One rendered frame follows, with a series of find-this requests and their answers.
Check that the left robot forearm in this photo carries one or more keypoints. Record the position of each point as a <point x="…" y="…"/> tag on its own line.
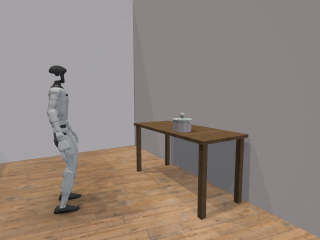
<point x="68" y="125"/>

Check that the pot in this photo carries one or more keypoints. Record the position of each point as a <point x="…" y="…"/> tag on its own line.
<point x="182" y="126"/>

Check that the robot right thigh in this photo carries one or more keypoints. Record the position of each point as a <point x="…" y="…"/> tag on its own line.
<point x="72" y="163"/>

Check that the lid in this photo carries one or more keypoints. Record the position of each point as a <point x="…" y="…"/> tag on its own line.
<point x="182" y="119"/>

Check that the right robot forearm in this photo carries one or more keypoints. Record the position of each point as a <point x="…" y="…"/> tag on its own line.
<point x="54" y="121"/>

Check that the right robot shin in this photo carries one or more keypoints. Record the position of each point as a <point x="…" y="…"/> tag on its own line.
<point x="67" y="186"/>

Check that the table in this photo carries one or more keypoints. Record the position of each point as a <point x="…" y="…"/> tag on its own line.
<point x="202" y="136"/>

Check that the left robot hand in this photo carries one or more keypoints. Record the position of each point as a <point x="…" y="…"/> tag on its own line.
<point x="75" y="135"/>

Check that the right robot upper arm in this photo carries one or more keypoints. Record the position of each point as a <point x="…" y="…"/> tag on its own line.
<point x="54" y="95"/>

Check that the right robot hand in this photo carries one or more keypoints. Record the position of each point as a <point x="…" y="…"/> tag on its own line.
<point x="64" y="146"/>

